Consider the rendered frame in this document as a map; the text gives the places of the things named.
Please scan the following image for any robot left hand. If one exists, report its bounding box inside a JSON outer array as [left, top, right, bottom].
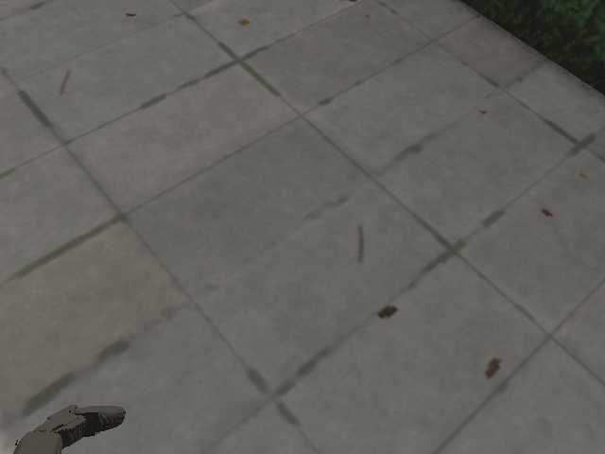
[[13, 405, 126, 454]]

